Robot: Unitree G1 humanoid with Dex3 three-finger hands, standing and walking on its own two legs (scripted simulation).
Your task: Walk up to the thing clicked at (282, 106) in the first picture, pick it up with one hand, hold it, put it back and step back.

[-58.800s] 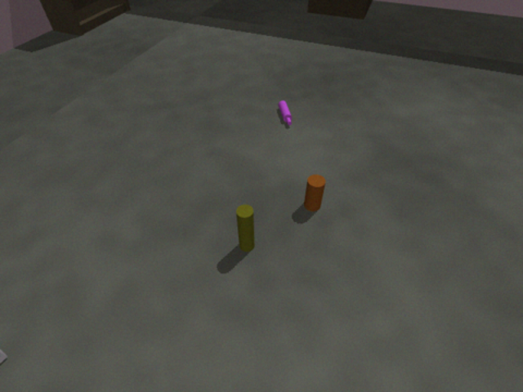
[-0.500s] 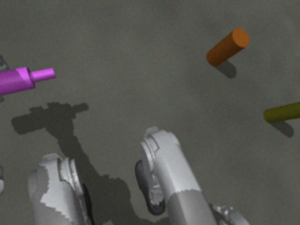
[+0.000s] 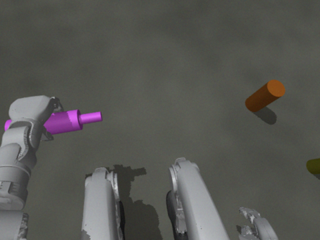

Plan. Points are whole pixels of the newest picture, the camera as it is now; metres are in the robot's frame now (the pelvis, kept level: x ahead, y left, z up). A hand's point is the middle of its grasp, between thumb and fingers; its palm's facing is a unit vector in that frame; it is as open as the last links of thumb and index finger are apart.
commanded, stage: lift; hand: left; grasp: from above
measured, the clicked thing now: (58, 123) +0.45 +0.23 -0.14
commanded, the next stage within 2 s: hold in 0.98 s
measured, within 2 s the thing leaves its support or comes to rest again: neither
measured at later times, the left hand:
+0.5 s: hand out of the picture +0.35 +0.25 +0.09, palm faces -0.49 -0.09 -0.87, open 8.8 cm
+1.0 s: hand out of the picture +0.37 +0.24 +0.18, palm faces -0.45 -0.09 -0.89, open 8.8 cm
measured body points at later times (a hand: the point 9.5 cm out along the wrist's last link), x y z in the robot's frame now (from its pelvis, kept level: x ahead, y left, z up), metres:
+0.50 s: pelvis +0.03 +0.00 +0.18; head +0.12 +0.01 +0.62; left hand +0.38 +0.25 +0.14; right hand +0.13 -0.27 +0.06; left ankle +0.09 +0.11 -0.43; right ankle +0.09 -0.14 -0.43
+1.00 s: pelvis +0.06 +0.00 +0.26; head +0.12 +0.00 +0.71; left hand +0.39 +0.24 +0.23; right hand +0.16 -0.26 +0.14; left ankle +0.09 +0.11 -0.43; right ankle +0.09 -0.14 -0.43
